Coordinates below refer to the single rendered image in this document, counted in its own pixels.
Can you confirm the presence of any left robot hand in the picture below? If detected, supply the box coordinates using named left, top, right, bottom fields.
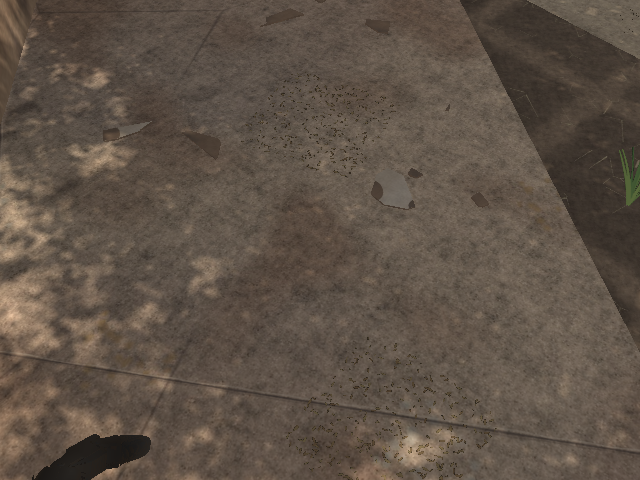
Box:
left=32, top=434, right=151, bottom=480

